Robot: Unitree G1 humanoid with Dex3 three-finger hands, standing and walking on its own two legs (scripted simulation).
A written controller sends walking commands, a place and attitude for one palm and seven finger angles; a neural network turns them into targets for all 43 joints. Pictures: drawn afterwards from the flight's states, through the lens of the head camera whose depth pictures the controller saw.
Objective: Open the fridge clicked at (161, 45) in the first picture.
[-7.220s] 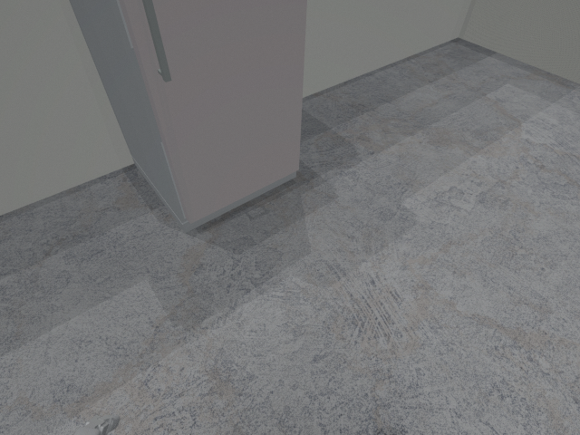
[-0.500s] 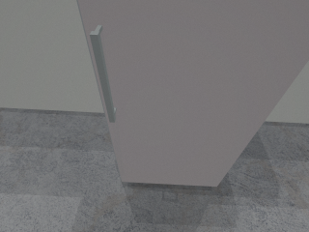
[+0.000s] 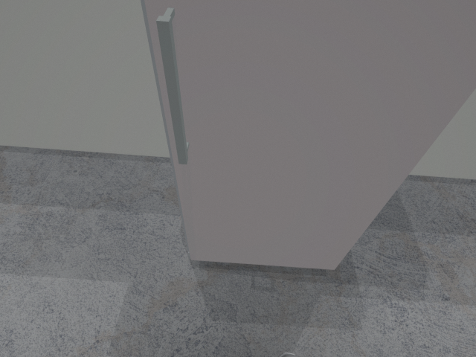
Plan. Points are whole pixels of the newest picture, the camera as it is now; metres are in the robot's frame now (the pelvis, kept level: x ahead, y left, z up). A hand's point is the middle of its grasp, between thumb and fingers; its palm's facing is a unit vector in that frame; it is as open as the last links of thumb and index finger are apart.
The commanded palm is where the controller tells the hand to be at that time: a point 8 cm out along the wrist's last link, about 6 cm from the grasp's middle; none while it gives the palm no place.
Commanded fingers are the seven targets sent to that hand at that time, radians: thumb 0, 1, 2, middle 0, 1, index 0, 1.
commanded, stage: come to a stop and stand still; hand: left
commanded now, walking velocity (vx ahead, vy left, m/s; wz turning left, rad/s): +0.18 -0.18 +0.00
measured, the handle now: (177, 99) +0.53 +0.16 +0.14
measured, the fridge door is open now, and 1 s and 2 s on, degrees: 0 0 0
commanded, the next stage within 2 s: look again from close up in 1.60 s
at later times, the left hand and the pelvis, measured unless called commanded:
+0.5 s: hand out of the picture +0.02 +0.15 -0.16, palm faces -0.01 -0.98 -0.22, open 7.3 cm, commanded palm none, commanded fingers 0.00 0.90 0.90 -0.20 -0.30 -0.20 -0.30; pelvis +0.00 -0.03 +0.01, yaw +0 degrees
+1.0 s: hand out of the picture -0.02 +0.17 -0.16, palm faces +0.06 -0.98 -0.20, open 7.3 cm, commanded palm none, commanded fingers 0.00 0.90 0.90 -0.20 -0.30 -0.20 -0.30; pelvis -0.02 -0.01 +0.01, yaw +0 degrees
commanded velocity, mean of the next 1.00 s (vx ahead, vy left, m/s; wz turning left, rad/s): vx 0.03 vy -0.03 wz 0.00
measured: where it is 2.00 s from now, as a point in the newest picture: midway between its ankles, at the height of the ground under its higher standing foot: outside the picture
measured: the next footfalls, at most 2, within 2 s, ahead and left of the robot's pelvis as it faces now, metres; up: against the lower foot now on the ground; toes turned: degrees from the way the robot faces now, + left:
right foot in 0.40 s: +0.02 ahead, -0.13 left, +0.00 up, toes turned -4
